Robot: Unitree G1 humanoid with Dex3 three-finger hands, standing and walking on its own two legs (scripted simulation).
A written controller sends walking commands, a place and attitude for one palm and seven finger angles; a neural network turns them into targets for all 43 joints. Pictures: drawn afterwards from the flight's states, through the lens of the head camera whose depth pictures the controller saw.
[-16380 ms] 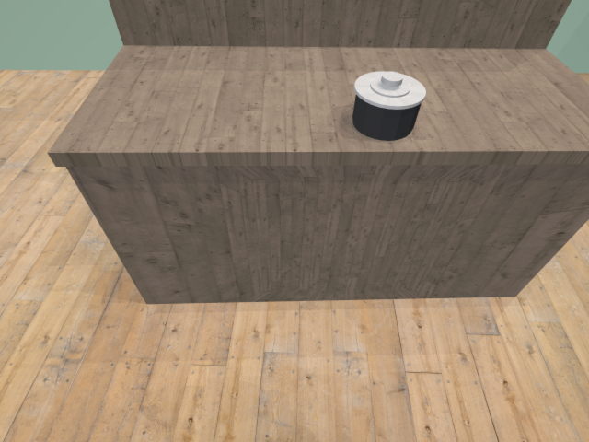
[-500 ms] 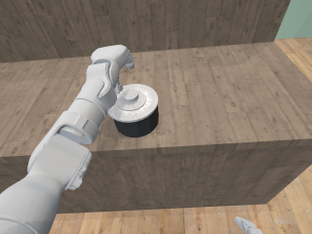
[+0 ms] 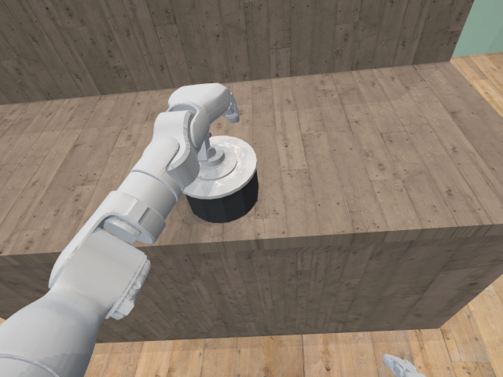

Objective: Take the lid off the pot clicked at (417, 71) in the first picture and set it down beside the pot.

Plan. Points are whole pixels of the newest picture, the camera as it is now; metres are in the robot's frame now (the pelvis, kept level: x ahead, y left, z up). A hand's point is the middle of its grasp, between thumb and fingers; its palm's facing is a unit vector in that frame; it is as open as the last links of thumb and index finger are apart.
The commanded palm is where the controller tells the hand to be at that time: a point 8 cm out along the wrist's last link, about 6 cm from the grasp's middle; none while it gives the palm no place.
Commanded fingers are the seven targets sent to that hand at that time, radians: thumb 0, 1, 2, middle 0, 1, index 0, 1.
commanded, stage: move the open hand above the knob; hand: left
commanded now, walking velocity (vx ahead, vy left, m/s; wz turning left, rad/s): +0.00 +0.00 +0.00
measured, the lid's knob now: (211, 155) +0.49 +0.07 +0.09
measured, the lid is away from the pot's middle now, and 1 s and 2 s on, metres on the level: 0.00 0.00 0.00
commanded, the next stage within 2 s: lower the open fingers around the knob in 0.30 s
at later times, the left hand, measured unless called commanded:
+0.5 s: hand (193, 144) +0.44 +0.09 +0.16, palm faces -0.24 -0.07 -0.97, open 10.1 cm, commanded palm +0.43 +0.09 +0.22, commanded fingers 0.00 -0.33 1.50 -0.84 -0.08 -0.84 -0.08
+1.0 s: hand (205, 151) +0.46 +0.08 +0.13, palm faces -0.30 -0.04 -0.95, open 10.1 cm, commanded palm +0.45 +0.08 +0.18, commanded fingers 0.00 -0.33 1.50 -0.84 -0.08 -0.84 -0.08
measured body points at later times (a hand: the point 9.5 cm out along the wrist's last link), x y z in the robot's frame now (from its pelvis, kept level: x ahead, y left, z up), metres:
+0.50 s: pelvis -0.01 -0.01 +0.00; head +0.00 -0.05 +0.45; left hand +0.45 +0.09 +0.22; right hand +0.13 -0.25 -0.13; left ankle -0.02 +0.09 -0.74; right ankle -0.01 -0.12 -0.74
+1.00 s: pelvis +0.00 +0.00 +0.00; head +0.02 -0.03 +0.45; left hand +0.47 +0.08 +0.18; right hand +0.08 -0.25 -0.14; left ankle -0.02 +0.09 -0.74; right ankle -0.01 -0.12 -0.74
